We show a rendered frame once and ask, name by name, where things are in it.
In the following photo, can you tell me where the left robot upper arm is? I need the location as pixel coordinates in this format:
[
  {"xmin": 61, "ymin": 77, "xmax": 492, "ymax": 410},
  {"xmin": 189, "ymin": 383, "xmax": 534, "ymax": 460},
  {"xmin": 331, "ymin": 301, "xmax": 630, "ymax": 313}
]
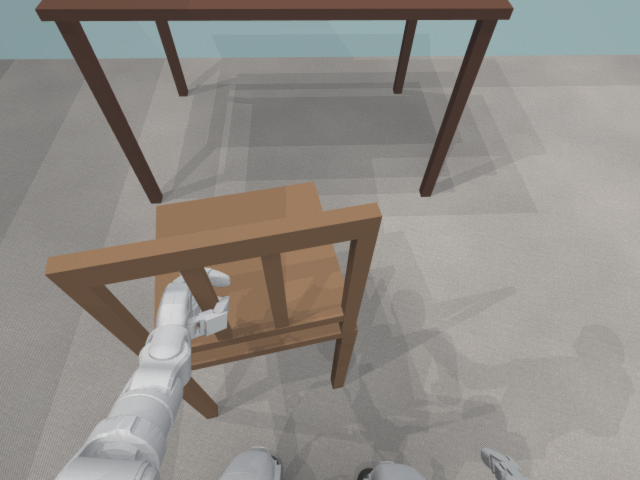
[{"xmin": 59, "ymin": 457, "xmax": 160, "ymax": 480}]

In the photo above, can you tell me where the chair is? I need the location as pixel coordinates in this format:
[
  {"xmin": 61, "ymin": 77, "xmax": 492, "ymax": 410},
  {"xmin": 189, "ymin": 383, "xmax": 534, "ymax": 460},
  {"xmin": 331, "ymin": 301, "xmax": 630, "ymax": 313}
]
[{"xmin": 45, "ymin": 182, "xmax": 382, "ymax": 419}]

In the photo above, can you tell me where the right robot shin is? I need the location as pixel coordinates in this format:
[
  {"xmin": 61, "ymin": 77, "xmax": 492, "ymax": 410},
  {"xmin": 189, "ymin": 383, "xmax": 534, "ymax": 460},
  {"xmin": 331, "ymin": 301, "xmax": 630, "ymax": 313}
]
[{"xmin": 370, "ymin": 461, "xmax": 393, "ymax": 474}]

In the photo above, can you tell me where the robot left forearm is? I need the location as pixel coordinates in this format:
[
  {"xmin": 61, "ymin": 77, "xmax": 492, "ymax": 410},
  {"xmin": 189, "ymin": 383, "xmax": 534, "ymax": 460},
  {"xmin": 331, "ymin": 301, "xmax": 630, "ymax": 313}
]
[{"xmin": 54, "ymin": 324, "xmax": 191, "ymax": 480}]

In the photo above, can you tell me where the right robot hand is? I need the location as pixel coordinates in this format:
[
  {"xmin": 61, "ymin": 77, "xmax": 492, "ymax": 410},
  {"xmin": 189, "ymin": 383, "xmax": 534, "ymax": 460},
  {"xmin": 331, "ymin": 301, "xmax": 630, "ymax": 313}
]
[{"xmin": 481, "ymin": 448, "xmax": 530, "ymax": 480}]

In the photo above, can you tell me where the left robot hand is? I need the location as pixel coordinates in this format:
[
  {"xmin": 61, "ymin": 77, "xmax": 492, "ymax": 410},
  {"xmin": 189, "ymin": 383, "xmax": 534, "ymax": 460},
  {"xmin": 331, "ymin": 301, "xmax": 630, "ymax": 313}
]
[{"xmin": 155, "ymin": 267, "xmax": 230, "ymax": 340}]

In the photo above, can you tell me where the robot left thigh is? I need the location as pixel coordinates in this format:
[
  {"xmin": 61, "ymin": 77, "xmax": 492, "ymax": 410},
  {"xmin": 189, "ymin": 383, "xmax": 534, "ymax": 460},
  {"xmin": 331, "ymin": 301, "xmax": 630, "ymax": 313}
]
[{"xmin": 218, "ymin": 451, "xmax": 281, "ymax": 480}]

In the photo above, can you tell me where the table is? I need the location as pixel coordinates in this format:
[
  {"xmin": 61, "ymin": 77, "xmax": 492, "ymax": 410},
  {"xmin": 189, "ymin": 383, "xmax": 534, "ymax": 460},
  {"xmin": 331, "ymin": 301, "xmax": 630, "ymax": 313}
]
[{"xmin": 35, "ymin": 0, "xmax": 514, "ymax": 204}]

